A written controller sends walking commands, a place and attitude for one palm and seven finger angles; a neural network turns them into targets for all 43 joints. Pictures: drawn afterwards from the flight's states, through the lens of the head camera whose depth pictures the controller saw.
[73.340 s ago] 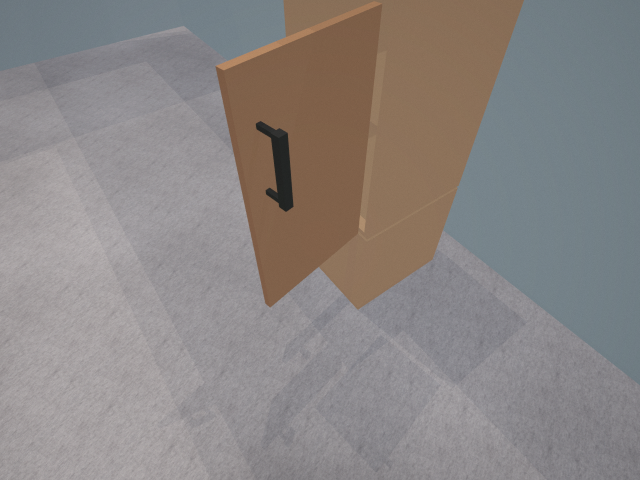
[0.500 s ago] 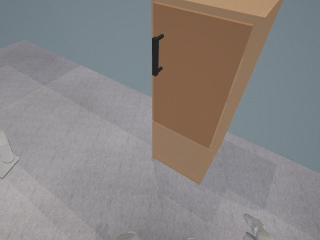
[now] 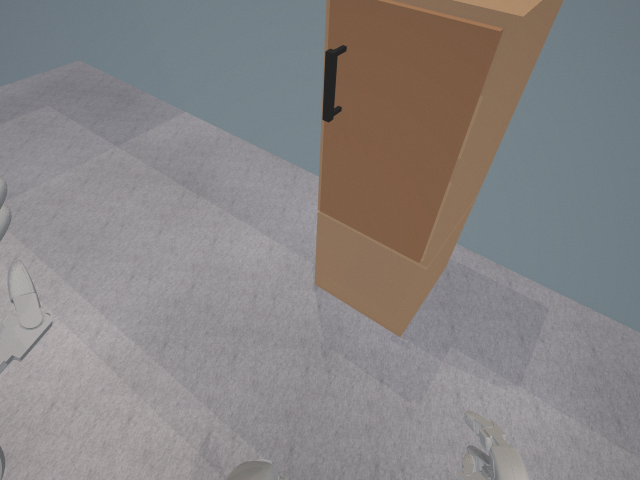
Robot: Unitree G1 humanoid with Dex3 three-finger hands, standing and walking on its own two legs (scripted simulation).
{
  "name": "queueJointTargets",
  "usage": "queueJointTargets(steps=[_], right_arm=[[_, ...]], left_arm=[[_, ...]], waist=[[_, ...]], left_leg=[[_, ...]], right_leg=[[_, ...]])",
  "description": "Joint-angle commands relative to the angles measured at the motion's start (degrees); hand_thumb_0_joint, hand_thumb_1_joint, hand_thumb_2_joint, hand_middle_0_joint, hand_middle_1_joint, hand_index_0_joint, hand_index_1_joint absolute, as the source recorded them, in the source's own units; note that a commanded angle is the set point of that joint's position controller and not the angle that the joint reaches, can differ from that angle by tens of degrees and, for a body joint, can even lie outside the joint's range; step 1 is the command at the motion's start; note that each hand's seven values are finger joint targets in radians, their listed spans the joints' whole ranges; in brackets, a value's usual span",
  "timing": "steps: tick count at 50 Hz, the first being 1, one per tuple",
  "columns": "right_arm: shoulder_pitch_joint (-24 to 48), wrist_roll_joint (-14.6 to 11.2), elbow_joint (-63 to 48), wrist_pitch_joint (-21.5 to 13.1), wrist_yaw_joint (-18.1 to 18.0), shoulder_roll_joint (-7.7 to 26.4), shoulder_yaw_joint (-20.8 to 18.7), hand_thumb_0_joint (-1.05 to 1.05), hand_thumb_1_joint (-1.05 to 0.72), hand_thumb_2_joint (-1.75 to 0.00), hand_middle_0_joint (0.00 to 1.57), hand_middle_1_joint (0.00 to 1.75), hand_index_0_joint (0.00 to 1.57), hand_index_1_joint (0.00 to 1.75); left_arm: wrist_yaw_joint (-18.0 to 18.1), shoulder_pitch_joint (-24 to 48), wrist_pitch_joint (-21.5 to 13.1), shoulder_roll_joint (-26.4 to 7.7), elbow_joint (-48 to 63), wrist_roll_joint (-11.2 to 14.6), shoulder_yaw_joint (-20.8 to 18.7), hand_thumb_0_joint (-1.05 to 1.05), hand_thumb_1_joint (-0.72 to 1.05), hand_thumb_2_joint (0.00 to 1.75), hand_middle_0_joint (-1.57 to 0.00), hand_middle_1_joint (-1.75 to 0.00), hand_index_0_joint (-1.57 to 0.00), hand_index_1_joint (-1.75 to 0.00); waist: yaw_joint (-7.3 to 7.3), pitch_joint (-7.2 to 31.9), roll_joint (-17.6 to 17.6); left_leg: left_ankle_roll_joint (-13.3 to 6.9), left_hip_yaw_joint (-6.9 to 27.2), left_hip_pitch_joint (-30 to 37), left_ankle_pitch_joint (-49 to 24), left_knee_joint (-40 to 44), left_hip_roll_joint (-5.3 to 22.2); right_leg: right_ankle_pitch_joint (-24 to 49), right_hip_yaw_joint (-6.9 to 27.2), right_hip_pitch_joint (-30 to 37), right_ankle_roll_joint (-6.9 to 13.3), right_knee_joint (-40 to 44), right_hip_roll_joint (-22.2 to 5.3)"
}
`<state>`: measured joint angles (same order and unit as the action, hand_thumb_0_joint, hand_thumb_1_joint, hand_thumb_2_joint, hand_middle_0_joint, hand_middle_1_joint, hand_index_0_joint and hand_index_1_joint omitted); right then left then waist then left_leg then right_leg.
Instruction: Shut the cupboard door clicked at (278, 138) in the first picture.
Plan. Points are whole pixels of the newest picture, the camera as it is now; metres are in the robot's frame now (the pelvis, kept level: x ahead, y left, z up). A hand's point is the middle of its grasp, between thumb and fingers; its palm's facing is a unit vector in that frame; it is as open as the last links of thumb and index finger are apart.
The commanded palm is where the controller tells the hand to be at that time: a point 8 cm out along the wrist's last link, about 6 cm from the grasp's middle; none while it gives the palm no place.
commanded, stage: stop stepping back and stand still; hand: left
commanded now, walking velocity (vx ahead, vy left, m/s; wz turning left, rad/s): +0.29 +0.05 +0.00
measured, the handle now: (334, 84) +0.87 +0.09 +0.09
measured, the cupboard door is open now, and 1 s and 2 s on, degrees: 0 0 0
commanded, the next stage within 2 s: let the arm hang, fingers relaxed in 0.58 s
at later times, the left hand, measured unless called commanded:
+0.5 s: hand (16, 389) +0.13 +0.25 +0.19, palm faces +0.47 -0.78 -0.42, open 7.4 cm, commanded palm +0.08 +0.29 +0.19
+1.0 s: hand out of the picture +0.03 +0.16 -0.16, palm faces +0.05 -0.99 -0.14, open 6.9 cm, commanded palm none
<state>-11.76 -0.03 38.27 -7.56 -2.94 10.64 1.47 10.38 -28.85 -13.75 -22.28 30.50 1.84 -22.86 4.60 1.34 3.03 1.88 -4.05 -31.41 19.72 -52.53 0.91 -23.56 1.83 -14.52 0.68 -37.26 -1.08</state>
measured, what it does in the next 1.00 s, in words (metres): steps on the spot: left foot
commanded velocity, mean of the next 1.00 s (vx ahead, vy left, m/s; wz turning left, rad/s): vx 0.09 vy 0.01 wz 0.00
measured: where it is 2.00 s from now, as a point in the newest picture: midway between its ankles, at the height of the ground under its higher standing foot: outside the picture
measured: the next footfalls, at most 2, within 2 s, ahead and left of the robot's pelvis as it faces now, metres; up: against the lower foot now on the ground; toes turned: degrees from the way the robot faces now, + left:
left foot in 0.06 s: +0.03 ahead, +0.13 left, +0.00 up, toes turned +2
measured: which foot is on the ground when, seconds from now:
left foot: up 0.00-0.04, down 0.06-1.00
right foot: down 0.00-1.00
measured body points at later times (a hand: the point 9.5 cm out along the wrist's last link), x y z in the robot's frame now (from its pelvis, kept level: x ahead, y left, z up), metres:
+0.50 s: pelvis -0.07 -0.01 +0.00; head -0.10 +0.00 +0.45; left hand +0.10 +0.29 +0.21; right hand +0.03 -0.27 -0.09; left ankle -0.02 +0.12 -0.70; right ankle -0.05 -0.11 -0.73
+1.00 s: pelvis -0.07 +0.00 +0.00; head -0.05 +0.02 +0.45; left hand +0.02 +0.21 -0.14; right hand -0.02 -0.24 -0.13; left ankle -0.01 +0.13 -0.73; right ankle -0.05 -0.11 -0.73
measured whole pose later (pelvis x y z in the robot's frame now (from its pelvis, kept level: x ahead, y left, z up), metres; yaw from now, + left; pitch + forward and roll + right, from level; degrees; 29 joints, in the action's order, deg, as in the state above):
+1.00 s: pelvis -0.07 +0.00 +0.00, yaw +0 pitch -1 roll +0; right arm -15.4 2.0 51.8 1.0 0.6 10.8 1.2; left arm 1.9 -15.7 1.5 -9.2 -43.2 0.2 -1.4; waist -1.0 -3.4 3.3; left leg 0.9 -0.8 -20.0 11.9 -33.0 2.1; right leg -16.3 -2.0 -16.7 1.1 -34.0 0.5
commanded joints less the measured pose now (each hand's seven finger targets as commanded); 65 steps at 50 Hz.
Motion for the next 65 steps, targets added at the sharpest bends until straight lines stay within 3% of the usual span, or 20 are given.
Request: queueJointTargets(steps=[1,4,6,11,14,16,19,20,22,26,29,30,33,34,36,41,43,47,51,65], right_arm=[[3.7,-0.2,-9.0,-2.3,-2.2,6.7,-2.5,0.0,-0.9,-0.9,0.2,0.3,0.2,0.3],[2.8,-0.9,-10.4,-2.1,-2.1,9.4,-3.8,0.0,-0.9,-0.9,0.2,0.3,0.2,0.3],[2.7,-1.0,-11.1,-1.2,-2.2,9.1,-3.7,0.0,-0.9,-0.9,0.2,0.3,0.2,0.3],[4.3,-0.4,-11.8,-0.5,-2.2,8.7,-3.1,0.0,-0.9,-0.9,0.2,0.3,0.2,0.3],[4.0,0.1,-12.3,-0.3,-2.5,9.0,-3.7,0.0,-0.9,-0.9,0.2,0.3,0.2,0.3],[3.4,0.3,-12.1,-0.2,-2.5,8.7,-4.0,0.0,-0.9,-0.9,0.2,0.3,0.2,0.3],[2.9,1.0,-10.6,-0.2,-1.9,7.3,-4.0,0.0,-0.9,-0.9,0.2,0.3,0.2,0.3],[2.5,1.0,-10.2,-0.5,-1.6,7.6,-4.2,0.0,-0.9,-0.9,0.2,0.3,0.2,0.3],[0.8,1.3,-9.1,-0.6,-1.3,7.6,-4.2,0.0,-0.9,-0.9,0.2,0.3,0.2,0.3],[1.2,1.0,-8.0,-0.8,-2.3,7.8,-3.8,0.0,-0.9,-0.9,0.2,0.3,0.2,0.3],[1.9,0.1,-9.0,-1.6,-2.9,9.8,-4.3,0.0,-0.9,-0.9,0.2,0.3,0.2,0.3],[2.7,-0.1,-8.9,-1.7,-3.0,8.9,-4.0,0.0,-0.9,-0.9,0.2,0.3,0.2,0.3],[2.8,-0.5,-9.3,-1.7,-2.8,8.6,-3.9,0.0,-0.9,-0.9,0.2,0.3,0.2,0.3],[7.0,1.2,1.1,-1.7,2.7,15.4,-5.7,0.0,-0.9,-0.9,0.2,0.3,0.2,0.3],[1.0,0.9,0.4,2.4,2.4,9.0,-4.5,0.0,-0.9,-0.9,0.2,0.3,0.2,0.3],[-2.0,2.3,3.0,7.2,2.9,9.2,-3.4,0.0,-0.9,-0.9,0.2,0.3,0.2,0.3],[-2.6,2.2,4.6,7.7,3.1,9.4,-3.2,0.0,-0.9,-0.9,0.2,0.3,0.2,0.3],[-1.2,1.9,8.9,7.0,2.8,8.3,-2.5,0.0,-0.9,-0.9,0.2,0.3,0.2,0.3],[-2.0,2.0,11.6,7.1,2.0,6.9,-3.1,0.0,-0.9,-0.9,0.2,0.3,0.2,0.3],[-5.9,1.1,19.9,7.5,1.5,8.4,-3.7,0.0,-0.9,-0.9,0.2,0.3,0.2,0.3]], left_arm=[[1.5,7.9,-1.5,-11.7,4.6,-0.1,-7.9,0.0,0.9,0.9,-0.2,-0.3,-0.2,-0.3],[1.3,6.0,-1.2,-10.2,4.4,0.1,-6.2,0.0,0.9,0.9,-0.2,-0.3,-0.2,-0.3],[1.2,0.7,-0.6,-11.4,1.2,0.5,-8.0,0.0,0.9,0.9,-0.2,-0.3,-0.2,-0.3],[0.7,0.2,-0.3,-10.9,7.4,0.2,-7.6,0.0,0.9,0.9,-0.2,-0.3,-0.2,-0.3],[1.1,0.8,-0.3,-11.9,9.2,-0.5,-8.6,0.0,0.9,0.9,-0.2,-0.3,-0.2,-0.3],[1.5,0.2,-0.5,-12.6,9.7,-0.6,-9.4,0.0,0.9,0.9,-0.2,-0.3,-0.2,-0.3],[1.9,1.5,-1.5,-14.2,10.5,-0.8,-10.2,0.0,0.9,0.9,-0.2,-0.3,-0.2,-0.3],[2.2,3.2,-2.2,-14.5,10.6,-1.0,-10.1,0.0,0.9,0.9,-0.2,-0.3,-0.2,-0.3],[2.0,4.0,-2.7,-12.9,7.5,-1.3,-9.2,0.0,0.9,0.9,-0.2,-0.3,-0.2,-0.3],[1.5,5.8,-3.0,-11.2,3.3,-1.2,-6.9,0.0,0.9,0.9,-0.2,-0.3,-0.2,-0.3],[1.6,5.9,-3.2,-10.4,3.1,-1.1,-7.1,0.0,0.9,0.9,-0.2,-0.3,-0.2,-0.3],[1.3,6.5,-2.9,-11.3,1.8,-1.2,-7.8,0.0,0.9,0.9,-0.2,-0.3,-0.2,-0.3],[0.8,5.4,-2.0,-11.1,0.3,-1.7,-8.0,0.0,0.9,0.9,-0.2,-0.3,-0.2,-0.3],[-8.6,4.9,9.7,0.7,-38.2,-5.1,15.4,0.0,0.9,0.9,-0.2,-0.3,-0.2,-0.3],[-10.5,4.9,14.6,3.2,-39.7,-3.7,17.2,0.0,0.9,0.9,-0.2,-0.3,-0.2,-0.3],[-9.9,13.7,14.0,0.9,-51.8,-3.9,18.3,0.0,0.9,0.9,-0.2,-0.3,-0.2,-0.3],[-9.4,14.9,14.0,0.5,-57.6,-3.7,19.2,0.0,0.9,0.9,-0.2,-0.3,-0.2,-0.3],[-9.1,12.2,13.8,2.6,-69.1,-3.0,20.1,0.0,0.9,0.9,-0.2,-0.3,-0.2,-0.3],[-8.9,9.1,13.4,4.7,-76.2,-3.0,19.2,0.0,0.9,0.9,-0.2,-0.3,-0.2,-0.3],[-9.2,11.8,13.1,2.8,-89.9,-2.7,20.7,0.0,0.9,0.9,-0.2,-0.3,-0.2,-0.3]], waist=[[-5.42,5.5,-0.8],[-5.06,6.5,-9.7],[-5.44,6.0,-7.8],[-5.83,-0.8,-13.3],[-5.92,-0.1,-13.9],[-5.67,0.9,-11.5],[-5.31,0.1,3.2],[-5.14,0.3,4.7],[-5.72,0.3,2.9],[-6.55,-2.3,-3.1],[-5.46,-3.6,-13.3],[-5.26,-3.0,-13.3],[-4.87,-4.2,-11.2],[-4.53,-6.4,-3.5],[-6.05,-1.9,1.2],[-6.64,-4.6,16.8],[-6.81,-2.7,13.6],[-4.9,0.9,-9.5],[-4.06,4.6,-16.9],[-5.23,-4.8,-1.8]], left_leg=[[-2.0,-1.0,16.2,-8.2,22.3,-1.5],[-5.0,9.4,24.4,-18.7,29.3,8.5],[-5.7,9.9,23.0,-22.8,29.5,9.8],[-5.7,12.3,3.7,22.7,42.7,12.1],[-4.9,8.6,0.3,24.8,39.4,9.1],[-4.6,4.8,1.1,21.1,31.2,5.6],[-2.5,0.2,-1.0,6.0,5.9,-0.4],[-2.2,1.9,-2.7,4.9,1.2,0.2],[-2.7,5.2,1.8,6.4,3.7,2.8],[-3.7,0.9,20.3,2.7,23.0,0.2],[-9.8,22.0,12.6,18.4,38.3,13.9],[-9.5,21.0,6.5,23.0,40.7,14.7],[-7.0,12.0,-2.3,22.9,37.2,10.3],[-3.4,6.0,1.9,0.1,20.6,3.6],[-1.3,2.8,13.0,-0.7,16.3,2.3],[-2.1,4.3,14.7,-4.7,14.7,0.2],[-2.1,4.9,17.3,-9.0,17.8,0.7],[-3.1,8.0,17.4,-13.7,26.7,4.4],[-3.3,7.8,15.8,-8.5,29.5,4.8],[-3.3,7.3,19.1,-4.0,33.8,5.3]], right_leg=[[31.1,6.8,0.9,4.0,8.9,-8.4],[16.9,3.4,-3.4,-0.3,3.4,-1.7],[16.9,0.3,-2.9,-0.4,4.2,1.0],[2.1,-4.9,4.1,-0.6,3.4,2.6],[-0.3,-5.7,7.6,0.7,5.2,3.0],[-3.2,-0.8,6.6,3.0,9.0,0.6],[-17.1,25.6,1.2,11.3,23.5,-14.9],[-14.2,29.1,2.8,13.2,24.6,-18.3],[-15.2,24.2,-2.6,12.1,22.9,-18.1],[-13.8,6.6,-14.7,4.9,13.5,-6.5],[-1.5,-2.1,-10.2,-0.5,-3.1,2.5],[-0.9,-2.8,-4.6,-0.9,-5.6,1.9],[2.6,-1.8,5.4,-0.8,2.7,1.6],[13.3,1.8,-4.0,0.6,5.1,-4.6],[6.4,8.5,-13.1,2.8,13.7,-9.3],[2.1,8.5,-13.8,5.2,17.9,-8.3],[6.0,7.6,-11.6,4.7,15.9,-7.2],[9.0,4.1,-3.1,1.8,11.5,-3.0],[12.2,2.0,4.4,2.2,12.8,-2.4],[7.1,3.5,-0.5,2.0,20.1,-3.8]])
